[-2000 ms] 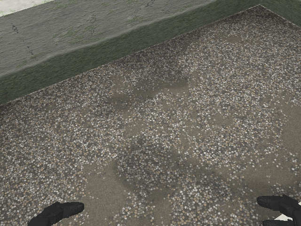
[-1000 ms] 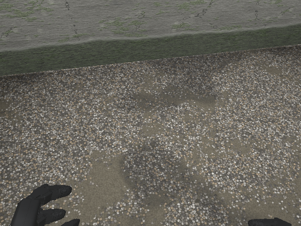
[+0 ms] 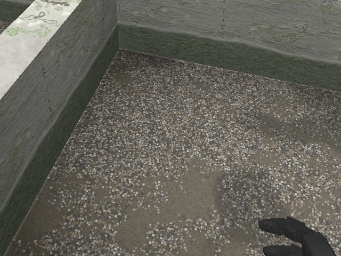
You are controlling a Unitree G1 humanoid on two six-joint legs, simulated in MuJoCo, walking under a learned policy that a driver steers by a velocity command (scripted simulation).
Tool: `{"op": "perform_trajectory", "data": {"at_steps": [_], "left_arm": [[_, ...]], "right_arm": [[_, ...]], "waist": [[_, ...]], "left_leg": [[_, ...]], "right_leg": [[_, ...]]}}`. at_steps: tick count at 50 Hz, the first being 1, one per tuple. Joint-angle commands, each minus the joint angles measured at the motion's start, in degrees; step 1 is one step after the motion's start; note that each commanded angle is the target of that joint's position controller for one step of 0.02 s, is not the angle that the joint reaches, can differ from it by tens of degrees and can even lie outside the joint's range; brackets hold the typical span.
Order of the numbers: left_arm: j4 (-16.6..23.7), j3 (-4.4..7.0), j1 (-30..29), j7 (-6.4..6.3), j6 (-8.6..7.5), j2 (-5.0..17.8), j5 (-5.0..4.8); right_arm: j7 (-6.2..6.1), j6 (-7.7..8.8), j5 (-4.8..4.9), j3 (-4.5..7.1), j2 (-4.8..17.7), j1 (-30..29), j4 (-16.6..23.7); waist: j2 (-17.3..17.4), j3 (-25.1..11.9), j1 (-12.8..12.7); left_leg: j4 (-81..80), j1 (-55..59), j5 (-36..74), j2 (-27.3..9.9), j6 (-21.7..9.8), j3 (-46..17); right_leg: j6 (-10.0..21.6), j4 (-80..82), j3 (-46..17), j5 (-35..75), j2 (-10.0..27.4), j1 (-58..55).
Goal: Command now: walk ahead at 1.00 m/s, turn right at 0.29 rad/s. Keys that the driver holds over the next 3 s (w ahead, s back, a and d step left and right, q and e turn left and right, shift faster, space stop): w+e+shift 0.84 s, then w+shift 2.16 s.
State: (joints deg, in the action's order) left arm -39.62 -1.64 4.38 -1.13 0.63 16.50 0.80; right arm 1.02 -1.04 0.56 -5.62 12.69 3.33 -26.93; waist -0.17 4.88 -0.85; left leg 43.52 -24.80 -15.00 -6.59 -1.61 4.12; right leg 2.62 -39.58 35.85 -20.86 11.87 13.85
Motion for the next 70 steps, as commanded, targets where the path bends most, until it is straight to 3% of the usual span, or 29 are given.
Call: {"op": "perform_trajectory", "data": {"at_steps": [1,2,3,4,5,7,8,10,13,16,17,18,19,20,21,22,23,24,27,32,36,38,42,45,49,53,55,61,70], "left_arm": [[9.76,-0.87,-6.11,0.88,-1.56,2.82,0.55],[12.05,-0.88,-9.65,1.51,-1.72,4.06,-1.19],[14.77,-0.4,-13.91,1.93,-1.98,5.75,-2.87],[15.73,0.79,-13.03,1.88,-2.01,7.04,-4.15],[15.37,1.25,-8.8,1.63,-2.17,7.43,-3.92],[14.63,1.37,-1.37,0.62,-1.23,5.83,-2.99],[15.28,1.3,-0.2,0.67,-0.46,5.74,-2.42],[17.62,0.1,-0.74,1.32,0.15,3.68,-2.27],[19.84,-0.98,-3.98,1.65,0.46,3.31,-2.3],[18.95,-0.06,0.13,1.58,0.8,5.83,-1.95],[17.73,0.21,3.06,1.62,0.85,6.66,-1.39],[15.98,0.6,7.17,1.72,0.98,8.43,0.01],[16.32,0.83,6.15,2.25,1.16,10.53,-0.17],[19.45,1.57,-0.96,3.36,1.06,12.23,-1.99],[22.67,0.85,-8.3,3.78,0.77,10.66,-2.32],[23.73,0.42,-11.01,3.4,0.74,9.75,-2.14],[24.29,0.37,-11.14,3.21,0.71,8.99,-2.02],[24.52,0.08,-8.95,3.37,0.54,7.93,-2.25],[23.71,-0.31,-2.57,4.08,0.54,6.33,-2.63],[23.4,1.05,-1.4,4.38,1.09,7.15,-3.21],[24.26,1.96,-2.49,4.8,0.9,7.12,-3.53],[24.16,2.61,-2.97,5.03,0.42,7.42,-4.23],[23.24,3.54,-0.48,5.07,0.12,6.35,-4.65],[22.14,3.44,2.09,5.18,0.22,4.4,-4.07],[21.14,2.99,3.58,5.78,0.14,2.55,-3.06],[21.24,2.03,1.0,6.13,-1.02,1.18,-2.85],[20.75,1.52,1.24,6.14,-1.45,0.54,-2.79],[18.92,0.49,1.88,5.91,-1.99,-0.55,-2.86],[17.98,-0.33,-1.35,5.86,-2.86,-0.17,-2.66]], "right_arm": [[1.43,1.8,-0.45,2.28,8.69,-3.59,4.62],[1.74,2.23,-1.31,2.55,10.38,-5.86,6.08],[1.95,2.96,-2.26,3.06,12.53,-8.32,7.07],[2.01,3.8,-3.02,3.04,11.93,-10.19,7.06],[2.03,4.55,-3.19,3.02,10.32,-9.88,6.61],[1.15,5.25,-3.14,2.53,7.22,-9.36,5.86],[0.92,5.46,-3.48,2.49,6.74,-8.88,5.55],[0.77,5.56,-2.42,4.29,8.84,-6.04,3.86],[0.28,4.76,-2.08,6.33,12.69,-7.15,2.38],[0.33,4.2,0.23,6.75,13.19,-12.32,2.25],[0.06,4.09,0.31,6.41,11.85,-16.02,2.76],[-0.16,3.95,0.63,6.37,10.85,-17.39,3.54],[-0.32,3.69,0.16,5.97,9.2,-15.6,4.29],[-0.19,3.78,-0.59,5.27,7.04,-13.54,5.1],[0.43,4.38,-1.11,5.04,6.54,-13.73,5.83],[1.09,5.02,-2.45,5.06,6.54,-12.0,5.64],[1.71,5.32,-3.09,5.32,7.16,-11.52,5.34],[1.88,5.52,-3.53,5.41,7.99,-11.84,5.13],[1.49,5.26,-3.5,5.57,8.74,-14.25,4.8],[-0.53,4.44,-2.53,6.68,10.66,-11.3,3.23],[-1.27,3.38,-2.81,7.33,10.24,-10.31,2.51],[-1.54,2.85,-2.72,8.0,10.53,-9.21,1.7],[-2.54,1.58,-2.43,8.8,9.64,-8.18,0.39],[-2.74,1.44,-2.26,8.83,8.26,-7.88,0.0],[-2.69,1.93,-2.06,8.0,6.09,-9.17,0.65],[-2.55,4.05,-2.86,7.02,5.15,-7.67,1.4],[-2.68,4.61,-3.02,6.69,5.05,-6.87,1.79],[-2.94,4.04,-2.92,6.21,4.78,-5.65,3.14],[-2.97,3.44,-2.82,5.85,4.87,-4.51,4.6]], "waist": [[14.55,-10.49,1.77],[15.32,-10.7,3.1],[13.4,-10.21,4.55],[9.03,-10.5,2.65],[5.79,-12.17,0.88],[1.98,-13.28,-1.61],[0.84,-13.54,-1.96],[-0.77,-15.13,-0.69],[4.0,-13.28,1.21],[7.39,-11.91,-1.01],[4.73,-11.07,-3.12],[1.18,-9.53,-3.88],[-4.06,-8.81,-2.07],[-11.65,-7.15,0.35],[-12.37,-5.96,2.47],[-12.12,-6.4,4.2],[-9.41,-9.31,4.69],[-5.48,-11.12,3.5],[1.34,-13.53,-0.05],[-0.67,-10.83,-0.86],[-2.89,-11.18,-0.72],[-3.8,-12.31,-0.3],[-2.67,-11.95,-0.8],[-2.41,-12.26,-1.5],[-3.1,-9.13,-2.04],[-3.11,-8.08,-0.15],[-3.1,-7.91,0.02],[-1.0,-8.71,-0.46],[-1.57,-9.23,0.12]], "left_leg": [[-13.81,8.62,-1.07,-0.74,-7.83,-10.56],[-20.6,9.5,-6.29,-8.57,-11.14,-20.76],[-27.11,10.15,-7.87,-16.1,-13.77,-27.33],[-26.42,8.79,-5.68,-18.67,-13.27,-25.69],[-24.35,8.07,-4.74,-18.39,-11.36,-22.17],[-18.85,7.5,3.46,-17.3,-8.94,-14.49],[-17.51,8.09,6.1,-16.72,-8.46,-11.84],[-17.15,13.46,-0.03,-15.81,-6.3,-9.89],[-21.27,10.37,-2.61,-15.24,-5.53,-4.86],[-22.1,9.89,-7.97,-14.44,-3.57,-2.03],[-20.18,8.77,-9.64,-12.25,-0.97,1.11],[-15.31,8.56,-8.05,-7.49,2.22,5.57],[-8.68,8.66,-8.43,-1.9,4.79,9.07],[-2.82,12.6,-6.59,1.13,4.86,7.79],[-2.67,14.41,-3.61,1.62,4.75,4.55],[-3.72,16.11,0.23,1.43,4.42,3.02],[-5.34,17.61,2.61,0.52,3.54,1.72],[-7.24,19.8,5.97,-0.63,2.61,0.24],[-10.07,24.79,5.82,-2.94,1.3,-0.97],[-11.37,25.46,-1.21,-4.96,0.85,1.95],[-8.86,27.01,-2.79,-4.85,1.02,5.68],[-8.19,28.43,-5.79,-5.5,0.58,6.37],[-8.35,29.76,-10.5,-6.86,0.06,8.3],[-10.71,29.93,-15.93,-6.79,-0.24,8.53],[-11.17,27.85,-17.0,-4.75,0.11,9.69],[-11.56,29.93,-14.14,-3.69,-0.51,7.19],[-12.39,31.19,-12.04,-3.65,-0.67,6.27],[-15.62,31.91,-11.84,-5.29,-1.14,6.21],[-16.57,31.29,-11.62,-5.91,-1.39,7.42]], "right_leg": [[-2.96,-4.17,-18.7,-17.27,-1.18,5.9],[-4.2,-13.64,-24.66,-16.92,-3.04,13.3],[-5.62,-26.42,-32.2,-17.41,-4.97,22.18],[-6.32,-34.95,-39.73,-15.41,-7.45,26.96],[-6.51,-38.21,-42.82,-13.13,-7.83,26.7],[-7.58,-40.46,-44.89,-10.35,-7.3,24.75],[-7.91,-38.78,-44.06,-9.66,-6.94,24.19],[-6.14,-27.45,-41.27,-6.3,-4.33,24.01],[-4.87,-15.45,-35.42,-8.8,-4.95,15.4],[-3.83,-4.82,-32.58,-5.72,-5.26,9.61],[-3.01,2.23,-30.18,1.66,-6.59,5.62],[-1.56,7.5,-29.2,12.3,-7.77,3.26],[1.29,10.84,-37.21,13.67,-7.69,5.38],[4.78,14.49,-49.26,8.36,-4.49,14.09],[5.34,18.87,-53.55,2.56,-2.66,17.16],[4.13,19.34,-54.02,1.03,-2.69,18.06],[2.86,19.09,-53.35,0.57,-3.42,15.73],[1.54,16.79,-53.14,1.01,-4.43,14.91],[-0.96,12.34,-50.82,4.87,-6.83,15.19],[-0.41,8.43,-48.46,14.77,-9.48,17.33],[0.95,6.51,-49.18,25.37,-10.72,18.95],[1.7,5.67,-49.85,28.46,-11.54,20.81],[1.65,4.31,-49.12,28.64,-13.56,23.47],[0.64,5.37,-48.25,21.92,-14.94,22.59],[0.47,10.26,-50.12,12.86,-15.54,21.28],[0.76,13.75,-54.78,9.62,-14.21,23.37],[0.19,14.32,-55.5,10.87,-14.14,23.65],[-1.49,11.01,-52.14,17.83,-14.2,22.12],[-2.31,8.49,-50.34,25.3,-13.03,21.22]]}}
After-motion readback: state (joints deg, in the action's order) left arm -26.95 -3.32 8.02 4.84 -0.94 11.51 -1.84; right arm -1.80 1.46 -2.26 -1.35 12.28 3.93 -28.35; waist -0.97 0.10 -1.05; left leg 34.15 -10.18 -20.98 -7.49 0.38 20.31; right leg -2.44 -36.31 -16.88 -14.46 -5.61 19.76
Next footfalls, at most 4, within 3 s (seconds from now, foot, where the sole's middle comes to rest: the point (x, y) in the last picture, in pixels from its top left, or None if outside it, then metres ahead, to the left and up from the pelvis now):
0.36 right None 0.03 -0.14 -0.75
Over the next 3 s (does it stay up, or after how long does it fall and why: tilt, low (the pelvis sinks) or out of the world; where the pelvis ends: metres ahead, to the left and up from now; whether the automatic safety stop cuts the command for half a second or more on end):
stays up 0.02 0.00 0.02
